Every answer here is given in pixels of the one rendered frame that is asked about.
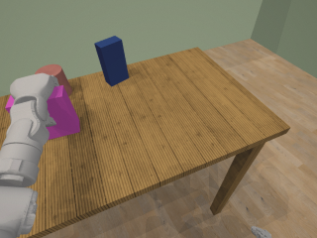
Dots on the robot right hand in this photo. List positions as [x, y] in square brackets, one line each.
[260, 233]

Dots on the table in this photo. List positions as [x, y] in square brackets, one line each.
[174, 116]

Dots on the left robot upper arm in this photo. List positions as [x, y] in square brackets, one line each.
[18, 207]

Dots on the sponge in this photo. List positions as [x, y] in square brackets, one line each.
[62, 112]

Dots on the robot left hand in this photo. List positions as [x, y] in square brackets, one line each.
[41, 84]

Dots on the robot left forearm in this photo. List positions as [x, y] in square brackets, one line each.
[22, 148]

